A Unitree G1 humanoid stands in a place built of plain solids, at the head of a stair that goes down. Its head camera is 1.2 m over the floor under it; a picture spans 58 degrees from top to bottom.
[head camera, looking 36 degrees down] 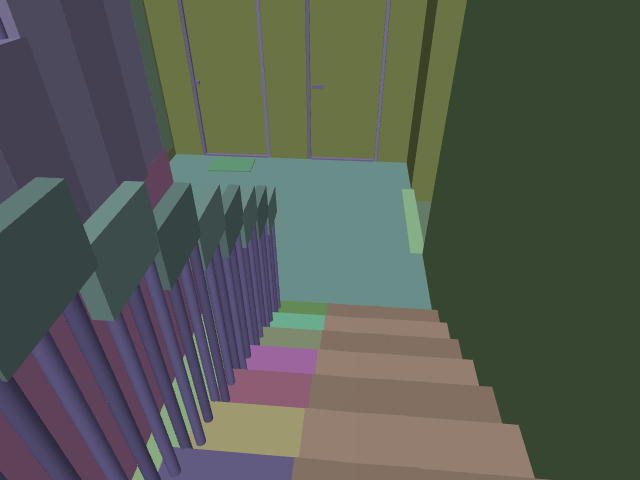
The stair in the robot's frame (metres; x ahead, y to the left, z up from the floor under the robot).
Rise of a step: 0.17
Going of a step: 0.31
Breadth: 1.38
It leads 5 degrees to the right of straight ahead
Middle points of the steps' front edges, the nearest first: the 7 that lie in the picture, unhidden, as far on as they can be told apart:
0.78 -0.13 -0.34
1.09 -0.16 -0.51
1.39 -0.18 -0.69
1.70 -0.21 -0.86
2.01 -0.24 -1.03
2.31 -0.26 -1.20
2.62 -0.29 -1.37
